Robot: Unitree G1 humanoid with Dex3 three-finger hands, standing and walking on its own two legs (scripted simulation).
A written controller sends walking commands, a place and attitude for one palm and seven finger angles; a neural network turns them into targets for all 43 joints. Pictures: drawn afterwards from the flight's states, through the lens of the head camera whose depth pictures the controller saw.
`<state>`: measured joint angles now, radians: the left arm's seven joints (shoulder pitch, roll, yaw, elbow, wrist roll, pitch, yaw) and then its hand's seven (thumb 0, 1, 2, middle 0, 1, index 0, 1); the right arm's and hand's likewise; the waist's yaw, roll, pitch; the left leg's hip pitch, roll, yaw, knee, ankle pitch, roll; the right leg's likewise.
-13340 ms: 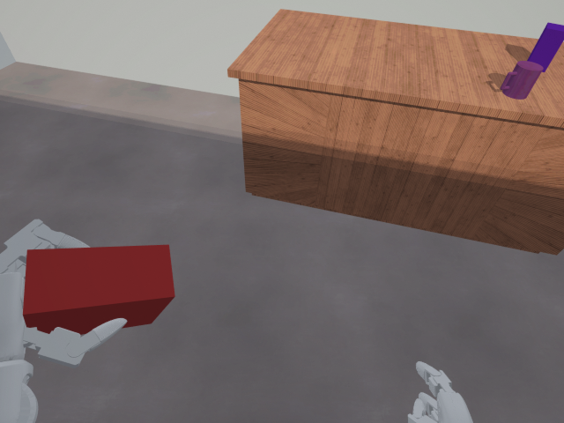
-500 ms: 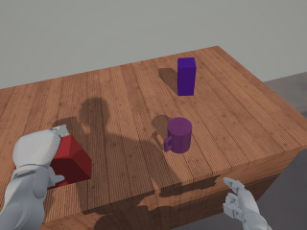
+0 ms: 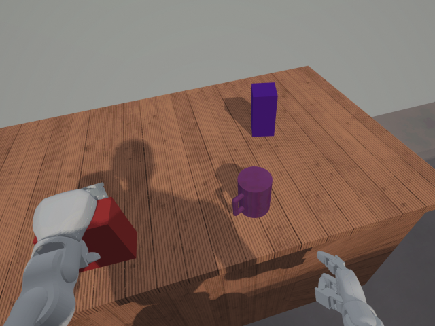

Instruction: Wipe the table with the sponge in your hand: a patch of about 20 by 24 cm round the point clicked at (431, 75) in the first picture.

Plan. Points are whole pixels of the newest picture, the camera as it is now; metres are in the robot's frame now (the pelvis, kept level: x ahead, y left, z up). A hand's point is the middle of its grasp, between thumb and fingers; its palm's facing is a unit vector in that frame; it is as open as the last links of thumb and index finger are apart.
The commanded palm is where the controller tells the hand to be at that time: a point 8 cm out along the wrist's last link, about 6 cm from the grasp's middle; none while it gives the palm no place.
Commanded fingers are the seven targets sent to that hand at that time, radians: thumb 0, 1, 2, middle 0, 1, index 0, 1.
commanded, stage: move the sponge above the wiping area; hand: left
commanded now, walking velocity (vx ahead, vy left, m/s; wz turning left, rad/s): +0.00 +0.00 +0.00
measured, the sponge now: (97, 242) +0.23 +0.28 +0.04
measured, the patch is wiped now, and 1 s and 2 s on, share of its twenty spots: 0.00 0.00 0.00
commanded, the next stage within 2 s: lower the sponge onto the table in 1.28 s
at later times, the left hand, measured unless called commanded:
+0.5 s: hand (86, 228) +0.24 +0.29 +0.07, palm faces +0.01 -0.07 -1.00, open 10.1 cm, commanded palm +0.22 +0.29 +0.14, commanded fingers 0.00 0.10 1.30 -1.20 -1.60 -1.20 -1.60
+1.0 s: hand (84, 228) +0.24 +0.30 +0.07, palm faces +0.02 -0.07 -1.00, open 10.1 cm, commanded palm +0.22 +0.29 +0.14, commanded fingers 0.00 0.10 1.30 -1.20 -1.60 -1.20 -1.60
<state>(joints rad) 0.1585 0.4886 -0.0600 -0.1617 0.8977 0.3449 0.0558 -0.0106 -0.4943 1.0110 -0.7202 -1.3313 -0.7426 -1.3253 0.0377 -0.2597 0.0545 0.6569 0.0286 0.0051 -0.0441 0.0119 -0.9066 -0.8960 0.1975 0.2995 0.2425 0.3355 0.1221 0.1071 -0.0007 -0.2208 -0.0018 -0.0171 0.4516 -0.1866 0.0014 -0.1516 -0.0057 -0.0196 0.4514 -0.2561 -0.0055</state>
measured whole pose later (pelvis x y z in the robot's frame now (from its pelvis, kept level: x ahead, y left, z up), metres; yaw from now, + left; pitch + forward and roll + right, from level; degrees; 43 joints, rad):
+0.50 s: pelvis +0.01 +0.00 +0.00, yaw +0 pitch -2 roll +0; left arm 0.15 0.49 -0.03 -0.07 0.90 0.30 0.08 -0.01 -0.49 1.01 -0.72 -1.33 -0.74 -1.32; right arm 0.03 -0.27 0.04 0.66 0.03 0.01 -0.06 0.01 -0.91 -0.90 0.20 0.30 0.22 0.32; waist 0.12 0.10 0.00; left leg -0.23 0.01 -0.02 0.45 -0.20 0.00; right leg -0.15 0.00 -0.02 0.44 -0.26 -0.01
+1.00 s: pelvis +0.02 +0.00 +0.00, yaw +0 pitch +0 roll +0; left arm 0.22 0.48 -0.01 -0.12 0.90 0.29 0.11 -0.01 -0.49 1.01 -0.72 -1.33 -0.74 -1.32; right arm 0.06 -0.26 0.02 0.65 0.03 0.01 -0.05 0.01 -0.91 -0.90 0.20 0.30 0.20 0.31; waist 0.11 0.09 -0.02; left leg -0.25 0.00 -0.02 0.48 -0.22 0.01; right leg -0.16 -0.01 -0.02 0.44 -0.28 0.00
